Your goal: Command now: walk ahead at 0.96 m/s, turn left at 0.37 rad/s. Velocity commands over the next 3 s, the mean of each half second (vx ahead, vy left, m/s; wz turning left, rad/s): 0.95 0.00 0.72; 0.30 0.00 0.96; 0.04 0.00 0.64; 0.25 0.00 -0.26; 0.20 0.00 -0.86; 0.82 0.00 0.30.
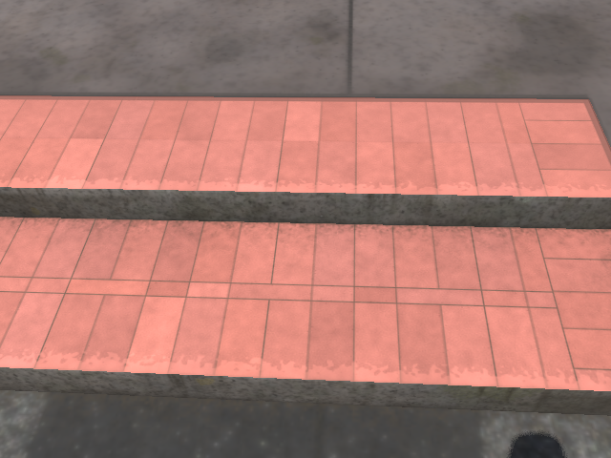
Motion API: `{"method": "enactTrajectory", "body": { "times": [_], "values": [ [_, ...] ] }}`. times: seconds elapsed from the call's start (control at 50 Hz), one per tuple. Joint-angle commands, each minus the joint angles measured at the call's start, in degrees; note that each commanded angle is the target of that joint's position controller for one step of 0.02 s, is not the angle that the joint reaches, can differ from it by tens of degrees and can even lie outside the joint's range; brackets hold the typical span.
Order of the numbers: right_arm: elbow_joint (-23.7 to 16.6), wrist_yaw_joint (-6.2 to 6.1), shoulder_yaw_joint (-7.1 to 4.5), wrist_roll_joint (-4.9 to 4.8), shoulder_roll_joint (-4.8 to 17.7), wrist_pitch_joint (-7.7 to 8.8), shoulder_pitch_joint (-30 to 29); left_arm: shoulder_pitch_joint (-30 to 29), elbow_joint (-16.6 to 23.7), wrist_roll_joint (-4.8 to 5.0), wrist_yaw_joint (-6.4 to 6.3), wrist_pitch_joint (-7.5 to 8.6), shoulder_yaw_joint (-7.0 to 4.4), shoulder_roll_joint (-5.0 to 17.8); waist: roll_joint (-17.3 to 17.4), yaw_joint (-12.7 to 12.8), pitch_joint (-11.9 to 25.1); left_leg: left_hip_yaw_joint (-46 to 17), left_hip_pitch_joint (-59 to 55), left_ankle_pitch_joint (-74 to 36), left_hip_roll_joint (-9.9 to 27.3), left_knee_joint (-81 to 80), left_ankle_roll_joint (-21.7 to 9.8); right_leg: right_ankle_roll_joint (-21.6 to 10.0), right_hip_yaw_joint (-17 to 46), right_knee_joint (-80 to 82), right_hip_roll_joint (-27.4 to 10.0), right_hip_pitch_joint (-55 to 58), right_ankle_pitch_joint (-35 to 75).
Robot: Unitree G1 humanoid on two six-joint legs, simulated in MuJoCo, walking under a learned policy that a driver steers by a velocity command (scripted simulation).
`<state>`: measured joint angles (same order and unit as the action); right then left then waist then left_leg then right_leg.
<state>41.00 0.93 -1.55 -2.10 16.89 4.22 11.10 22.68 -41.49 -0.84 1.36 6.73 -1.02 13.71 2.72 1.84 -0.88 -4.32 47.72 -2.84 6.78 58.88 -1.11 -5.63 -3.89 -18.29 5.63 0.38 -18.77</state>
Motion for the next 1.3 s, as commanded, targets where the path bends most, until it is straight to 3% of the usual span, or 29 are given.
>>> {"method": "enactTrajectory", "body": {
  "times": [0.02,0.12,0.18,0.2,0.22,0.26,0.32,0.42,0.5,0.6,0.62,0.64,0.66,0.72,0.78,0.82,0.84,0.9,0.96,1.02,1.04,1.08,1.14,1.16,1.18,1.2,1.24,1.28,1.3],
  "values": [
    [-3.88,1.10,-0.92,-0.01,3.47,1.68,-6.86,-1.64,2.43,-0.34,-1.78,1.87,-2.09,8.40,-4.04,0.90,-6.72,5.21,-8.87,-12.96,-4.09,-12.93,-0.05,3.49,-3.69,13.45,-9.50,-12.45,27.48],
    [-4.46,3.68,-2.01,-0.81,4.53,2.86,-6.43,-1.10,0.77,-0.81,-4.69,0.04,-3.15,13.43,-8.45,-1.50,-1.44,13.63,-16.55,-13.04,-11.65,-24.56,-3.01,8.60,-7.08,4.50,-13.08,4.58,67.53],
    [2.06,2.26,-5.58,-0.79,11.94,-0.69,24.36,-12.24,3.75,-2.16,-5.97,-2.45,-4.37,16.13,-13.00,-18.57,9.69,11.06,-42.76,1.71,-11.78,-16.61,-8.89,8.09,-5.90,-31.29,-16.43,-0.07,99.84],
    [5.68,1.14,-5.83,-0.66,12.80,-1.35,36.18,-19.87,5.36,-0.81,-4.73,-1.78,-3.91,13.73,-0.73,-25.12,8.54,4.82,-54.12,-6.11,-7.91,-27.22,-12.25,8.56,-7.18,-61.54,-7.96,-12.09,59.00],
    [7.31,1.33,-4.01,2.10,9.07,-0.99,32.66,-17.27,8.39,-1.46,-2.34,0.73,0.21,-1.04,22.62,-14.66,3.88,-5.80,-64.75,-7.57,-6.60,-18.37,-16.03,9.16,1.13,-89.11,3.02,-42.39,-16.21],
    [-1.80,0.82,-3.48,2.47,6.12,0.02,18.68,-10.34,12.10,2.89,0.23,4.57,0.95,6.25,5.48,-7.84,12.98,-44.56,-63.48,44.63,5.46,-44.25,-24.73,2.58,15.20,-83.25,-1.20,-53.08,-9.11],
    [-5.19,0.40,-3.29,2.29,7.40,1.82,5.61,-11.73,12.37,-0.22,-0.60,2.87,0.68,6.76,-12.74,2.35,-2.00,-39.00,-31.39,37.17,0.86,-50.68,-20.95,3.24,14.95,-62.28,-7.24,-42.02,0.99],
    [-3.67,-1.81,-2.28,0.78,5.13,0.54,6.83,-15.78,14.90,-1.58,-2.83,0.10,1.85,3.46,-1.51,0.08,-1.97,-20.14,-21.20,6.77,-7.91,-44.18,-18.06,9.76,7.47,-50.37,-7.97,-35.02,7.42],
    [5.45,-3.36,-2.73,-1.82,0.24,-3.26,35.57,-41.03,25.05,-0.97,-2.12,2.82,3.41,-1.27,2.85,-14.29,-0.36,-33.45,-82.06,-27.47,-2.86,-26.23,-12.99,9.73,5.48,-54.19,-4.14,-82.99,-19.06],
    [2.18,-3.61,-5.22,-0.12,3.36,-5.73,14.15,-37.78,29.16,0.98,-2.42,3.49,1.30,1.89,7.38,-0.42,14.36,-28.95,-68.34,-74.75,-9.00,-6.19,-0.10,12.11,10.58,-16.23,-0.66,-42.87,-20.77],
    [-2.40,-4.11,-4.83,0.92,2.10,-3.79,0.47,-18.28,21.89,2.57,-2.95,3.35,-2.75,6.31,1.66,8.97,15.57,-30.52,-36.09,-63.04,-10.72,9.86,4.61,10.41,20.75,8.90,-10.20,-6.42,3.02],
    [-0.87,-3.65,-4.02,1.76,-0.25,-4.00,5.19,-4.83,10.03,6.21,-2.25,2.00,-3.92,8.32,-21.48,5.22,5.57,-14.51,-2.99,39.13,-19.91,19.69,5.30,8.93,17.94,13.69,-16.70,31.56,54.83],
    [-4.25,-4.66,-3.99,-0.75,2.08,-2.28,3.95,4.93,2.62,3.64,-2.80,-0.29,-4.46,7.59,-15.32,4.18,-10.22,-4.01,28.70,57.13,-20.07,37.83,2.62,14.50,11.37,4.72,-17.73,40.30,86.59],
    [-6.33,-1.27,0.19,-3.29,-3.95,2.51,0.99,1.74,1.57,-4.63,-2.75,-6.18,-4.88,4.17,-16.42,3.98,5.46,16.25,35.77,49.24,-19.64,44.45,-0.50,20.65,1.27,-17.98,-16.25,38.43,132.21],
    [-3.10,1.21,-1.74,2.06,6.52,1.99,21.02,-27.42,13.08,-2.21,-7.68,-4.27,-7.32,12.66,-13.07,-12.71,-0.24,42.70,-29.14,25.80,-31.03,-16.62,8.97,26.36,-12.81,-24.35,3.49,-17.68,135.58],
    [-3.05,-2.85,-5.92,4.87,15.21,2.02,38.89,-45.27,19.17,1.33,-6.08,-1.55,-3.23,8.07,28.23,-30.79,34.67,-44.63,-84.92,-18.20,7.67,-28.40,-27.27,23.81,8.21,-115.34,9.22,-57.27,-27.23],
    [-5.26,-3.14,-6.19,5.80,14.70,2.21,37.01,-46.90,20.19,3.89,-4.30,-0.53,-4.29,15.42,20.33,-31.06,49.04,-62.95,-92.97,-27.46,12.16,-23.54,-29.28,20.46,26.17,-121.04,5.36,-57.44,-21.78],
    [-0.87,-6.51,-3.97,-0.52,8.25,5.48,30.54,-48.31,30.52,0.68,-3.21,-0.37,0.24,1.48,-5.23,-17.81,10.06,-52.18,-67.41,-10.41,4.51,-25.40,-18.63,14.69,30.20,-115.50,-4.52,-77.87,-41.81],
    [-14.60,-7.26,-4.34,-1.43,11.05,2.20,-11.17,-14.82,22.09,0.24,-1.94,-0.13,-1.07,6.30,-27.38,7.99,-11.38,-23.40,4.90,-3.28,-9.87,-32.13,-6.54,8.08,11.98,-40.17,-6.29,-23.45,-23.71],
    [-7.98,-4.77,-6.23,-4.32,7.76,-2.63,0.99,-0.43,15.80,2.90,-3.97,-1.97,-2.32,2.25,-18.83,7.78,11.84,-14.71,-2.38,35.08,-19.51,5.96,5.17,9.61,30.78,-11.39,-17.55,16.99,31.77],
    [-6.25,-4.87,-4.38,-2.75,5.58,-5.06,3.39,1.29,12.96,3.70,-3.68,-3.63,-2.06,1.96,1.70,8.05,5.29,-13.14,-6.38,38.55,-14.35,17.62,8.11,15.75,31.15,-1.27,-19.11,12.56,34.02],
    [-5.92,-2.88,-1.72,-0.03,-6.08,-4.45,17.62,1.07,10.37,1.93,-3.52,-5.77,-4.23,11.87,-18.75,-4.13,7.41,-12.26,6.86,50.69,-15.42,45.21,4.72,29.01,23.29,-25.73,-24.85,14.71,120.66],
    [-1.67,-3.78,-6.27,5.69,13.59,-3.60,26.17,-35.72,24.70,1.04,-5.15,-10.14,-8.95,18.16,-23.75,-15.46,1.66,22.97,-26.30,39.22,-21.53,-2.59,6.10,50.37,-7.75,1.12,1.59,-13.96,108.62],
    [4.81,-5.82,-8.01,10.02,22.22,-2.63,49.28,-57.05,32.85,2.72,-7.75,-9.94,-13.08,27.70,-22.46,-31.78,-1.21,34.25,-48.95,34.14,-23.48,-37.12,4.74,58.91,-18.39,-31.37,14.68,-26.77,128.28],
    [14.95,-6.12,-8.50,2.77,18.63,0.90,59.52,-55.86,34.01,5.52,-10.41,-9.28,-13.26,22.31,38.57,-37.06,0.92,14.61,-58.63,-10.52,-9.34,-48.52,-2.61,45.60,-0.37,-103.05,8.05,-40.31,14.66],
    [16.95,-3.80,-2.66,-0.16,5.50,4.79,40.20,-40.15,34.18,1.50,-9.67,-6.09,-5.55,3.41,65.91,-17.15,-7.13,6.25,-56.26,-30.62,-1.49,-52.08,-2.22,27.64,11.57,-132.06,-0.26,-55.48,-58.48],
    [10.82,-0.32,3.95,4.99,-8.02,5.77,34.69,-39.38,32.92,1.89,-4.25,-3.10,4.63,-16.37,3.37,-5.41,7.62,-10.31,-82.37,-37.57,10.10,-24.57,-9.50,7.16,14.13,-140.62,-2.32,-88.01,-61.87],
    [-0.18,-2.68,-3.55,-1.40,14.18,0.09,13.10,-13.78,24.42,1.17,-2.00,-1.49,2.92,-3.74,-28.51,4.06,13.79,-13.13,-68.91,-16.87,13.63,-28.80,-10.10,1.53,12.73,-103.21,-9.97,-76.13,-43.82],
    [-7.02,-4.85,-6.12,-4.09,25.86,-2.84,-5.47,-13.54,25.24,1.47,-1.14,-1.67,2.30,0.23,-19.79,8.54,3.76,-8.28,-38.55,-2.62,7.73,-39.94,-6.45,4.82,8.64,-79.11,-13.13,-56.98,-29.70]
  ]
}}
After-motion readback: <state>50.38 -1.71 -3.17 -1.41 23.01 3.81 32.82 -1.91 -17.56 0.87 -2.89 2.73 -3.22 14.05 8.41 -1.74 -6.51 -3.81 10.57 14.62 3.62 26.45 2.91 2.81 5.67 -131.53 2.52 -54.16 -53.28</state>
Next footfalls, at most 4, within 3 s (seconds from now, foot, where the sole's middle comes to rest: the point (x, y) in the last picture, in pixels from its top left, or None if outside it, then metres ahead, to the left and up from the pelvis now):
0.20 left None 0.40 0.06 -0.77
0.42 right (413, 424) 0.54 -0.14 -0.65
0.66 right None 0.51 -0.15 -0.77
0.80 left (299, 333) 0.75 0.10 -0.66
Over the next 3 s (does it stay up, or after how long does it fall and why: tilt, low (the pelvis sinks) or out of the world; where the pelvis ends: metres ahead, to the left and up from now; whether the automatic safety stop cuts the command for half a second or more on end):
stays up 1.72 0.27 0.20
